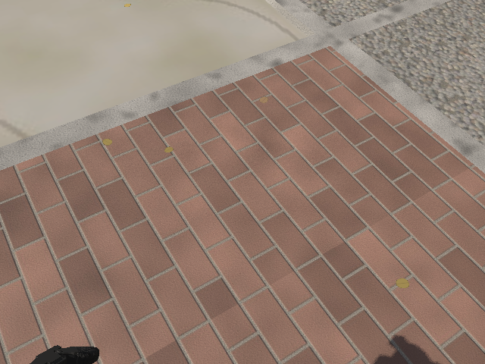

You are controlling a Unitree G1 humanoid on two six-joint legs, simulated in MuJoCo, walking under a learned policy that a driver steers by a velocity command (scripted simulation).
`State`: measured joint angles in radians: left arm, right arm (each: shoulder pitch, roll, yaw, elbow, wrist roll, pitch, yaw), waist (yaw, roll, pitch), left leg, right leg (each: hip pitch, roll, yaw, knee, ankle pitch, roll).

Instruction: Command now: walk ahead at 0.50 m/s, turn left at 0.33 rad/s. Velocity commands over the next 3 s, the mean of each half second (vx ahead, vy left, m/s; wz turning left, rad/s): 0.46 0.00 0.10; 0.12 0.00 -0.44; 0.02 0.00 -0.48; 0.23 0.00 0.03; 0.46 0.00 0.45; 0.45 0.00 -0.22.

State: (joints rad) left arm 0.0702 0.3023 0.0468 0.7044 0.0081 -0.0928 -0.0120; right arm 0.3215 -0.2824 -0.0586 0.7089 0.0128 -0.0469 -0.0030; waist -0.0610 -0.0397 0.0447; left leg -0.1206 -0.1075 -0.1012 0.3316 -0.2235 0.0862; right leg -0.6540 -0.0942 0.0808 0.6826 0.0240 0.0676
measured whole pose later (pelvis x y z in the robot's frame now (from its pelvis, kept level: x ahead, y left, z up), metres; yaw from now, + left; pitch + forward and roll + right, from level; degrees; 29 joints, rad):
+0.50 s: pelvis +0.27 -0.06 +0.00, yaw +1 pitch +1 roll -1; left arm 0.36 0.26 0.04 0.84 -0.01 -0.07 -0.01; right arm 0.12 -0.28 -0.05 0.68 -0.01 -0.06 0.00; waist 0.08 0.04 0.04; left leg -0.62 0.08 -0.07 0.71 -0.07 -0.03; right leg -0.10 0.07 0.01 0.27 -0.19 -0.06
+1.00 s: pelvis +0.38 -0.04 -0.01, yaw -15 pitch +1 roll +2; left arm 0.20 0.31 0.07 0.70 -0.01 0.07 0.01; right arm 0.10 -0.28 -0.07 0.76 0.00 0.01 -0.03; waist 0.00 0.00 0.06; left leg -0.32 0.06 0.16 0.44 -0.13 0.01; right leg -0.41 -0.07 -0.02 0.78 -0.34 0.03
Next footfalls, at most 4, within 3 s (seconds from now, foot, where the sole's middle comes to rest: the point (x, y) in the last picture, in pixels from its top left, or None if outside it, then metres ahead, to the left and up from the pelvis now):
0.16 right None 0.28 -0.15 -0.78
0.64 left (203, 346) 0.51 0.07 -0.78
1.04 right None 0.40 -0.17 -0.78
1.50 left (215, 354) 0.49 0.04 -0.78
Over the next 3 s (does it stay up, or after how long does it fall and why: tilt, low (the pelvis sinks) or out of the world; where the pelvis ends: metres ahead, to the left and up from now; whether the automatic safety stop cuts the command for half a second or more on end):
stays up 1.04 -0.22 0.00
